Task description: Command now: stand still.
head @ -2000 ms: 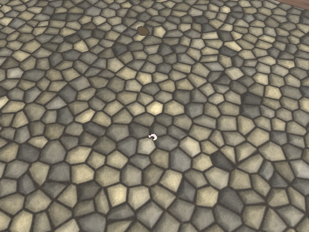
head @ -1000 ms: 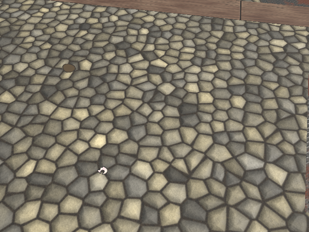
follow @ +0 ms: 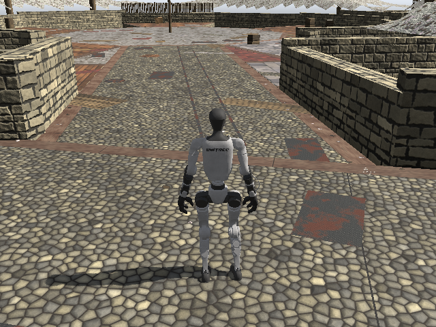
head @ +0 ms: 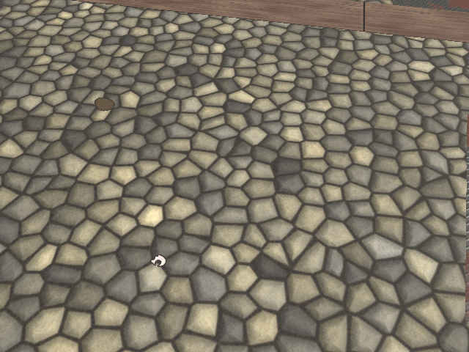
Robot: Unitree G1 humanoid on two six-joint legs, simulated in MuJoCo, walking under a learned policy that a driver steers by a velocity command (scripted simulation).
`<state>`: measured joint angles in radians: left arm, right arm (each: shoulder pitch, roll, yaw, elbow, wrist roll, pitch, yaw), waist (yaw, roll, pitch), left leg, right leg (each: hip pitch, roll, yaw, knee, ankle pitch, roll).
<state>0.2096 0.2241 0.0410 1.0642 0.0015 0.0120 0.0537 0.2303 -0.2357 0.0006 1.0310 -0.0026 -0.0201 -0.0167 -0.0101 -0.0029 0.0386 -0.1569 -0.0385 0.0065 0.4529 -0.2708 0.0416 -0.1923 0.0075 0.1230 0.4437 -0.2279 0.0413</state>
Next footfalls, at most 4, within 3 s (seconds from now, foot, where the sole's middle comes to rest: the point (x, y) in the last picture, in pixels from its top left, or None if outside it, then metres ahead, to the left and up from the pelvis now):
0.84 right None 0.13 -0.16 -0.78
1.32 left None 0.50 0.06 -0.78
1.86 right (296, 259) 0.81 -0.18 -0.78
2.44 left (211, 199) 1.06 0.10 -0.78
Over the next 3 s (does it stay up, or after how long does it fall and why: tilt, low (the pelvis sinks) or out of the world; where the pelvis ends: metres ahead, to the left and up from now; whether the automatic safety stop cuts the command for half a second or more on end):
stays up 1.25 0.07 -0.02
